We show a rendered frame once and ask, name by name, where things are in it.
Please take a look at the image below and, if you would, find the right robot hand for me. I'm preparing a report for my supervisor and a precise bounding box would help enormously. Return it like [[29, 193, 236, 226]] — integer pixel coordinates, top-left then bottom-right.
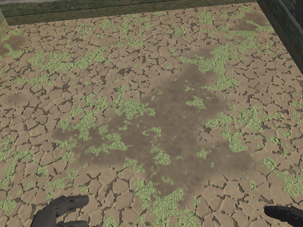
[[264, 205, 303, 227]]

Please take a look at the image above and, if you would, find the left robot hand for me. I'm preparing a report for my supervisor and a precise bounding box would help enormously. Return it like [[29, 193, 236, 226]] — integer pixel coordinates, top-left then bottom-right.
[[30, 195, 97, 227]]

